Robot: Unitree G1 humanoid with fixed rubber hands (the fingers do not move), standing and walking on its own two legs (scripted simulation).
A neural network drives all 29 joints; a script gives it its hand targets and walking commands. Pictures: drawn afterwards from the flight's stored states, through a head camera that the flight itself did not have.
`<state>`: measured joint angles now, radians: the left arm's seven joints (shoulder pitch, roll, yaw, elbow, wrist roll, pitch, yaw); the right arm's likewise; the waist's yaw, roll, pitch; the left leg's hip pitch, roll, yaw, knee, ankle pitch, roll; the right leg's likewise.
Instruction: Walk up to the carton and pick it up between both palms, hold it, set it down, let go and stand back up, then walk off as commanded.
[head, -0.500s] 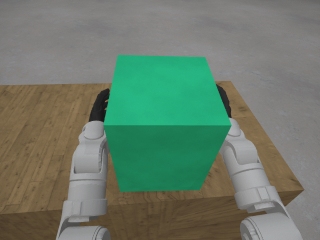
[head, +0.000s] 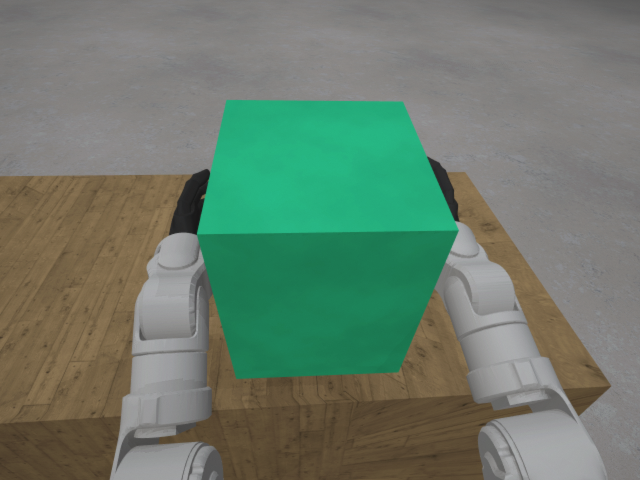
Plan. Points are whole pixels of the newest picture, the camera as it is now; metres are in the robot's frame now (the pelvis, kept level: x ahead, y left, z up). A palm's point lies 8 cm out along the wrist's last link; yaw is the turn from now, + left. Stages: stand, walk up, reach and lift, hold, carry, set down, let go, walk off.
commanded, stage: hold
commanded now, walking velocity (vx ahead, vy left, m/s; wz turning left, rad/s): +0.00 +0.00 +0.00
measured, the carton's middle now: (317, 243) +0.35 +0.00 +0.17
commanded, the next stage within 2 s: none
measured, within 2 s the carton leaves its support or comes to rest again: neither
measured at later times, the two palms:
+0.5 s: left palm (194, 231) +0.35 +0.14 +0.19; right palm (448, 220) +0.36 -0.15 +0.20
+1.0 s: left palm (193, 234) +0.36 +0.14 +0.19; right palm (445, 223) +0.36 -0.15 +0.19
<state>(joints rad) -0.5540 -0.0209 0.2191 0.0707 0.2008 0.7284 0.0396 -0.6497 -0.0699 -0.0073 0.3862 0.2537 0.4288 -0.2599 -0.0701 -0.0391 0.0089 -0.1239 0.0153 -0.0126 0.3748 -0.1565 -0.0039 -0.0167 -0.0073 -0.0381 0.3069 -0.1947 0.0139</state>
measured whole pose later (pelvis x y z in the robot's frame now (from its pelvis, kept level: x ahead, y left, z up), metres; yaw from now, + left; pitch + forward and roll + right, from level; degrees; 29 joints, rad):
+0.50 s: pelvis -0.02 -0.01 +0.00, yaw -1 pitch -6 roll -1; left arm -0.64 -0.01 0.25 0.17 0.22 0.74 0.03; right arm -0.73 -0.07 -0.04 0.49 0.22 0.43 -0.24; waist -0.06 -0.04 -0.01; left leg -0.14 0.02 -0.01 0.36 -0.13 -0.01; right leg -0.05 0.00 -0.03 0.33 -0.18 0.01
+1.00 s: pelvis +0.00 +0.00 +0.00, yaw +0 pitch -6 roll -1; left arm -0.57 -0.02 0.22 0.06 0.22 0.76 0.03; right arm -0.66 -0.08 -0.01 0.38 0.27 0.45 -0.26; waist -0.08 -0.04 0.01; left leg -0.12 0.02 -0.02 0.39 -0.16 -0.01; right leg -0.01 0.00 -0.03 0.32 -0.20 0.01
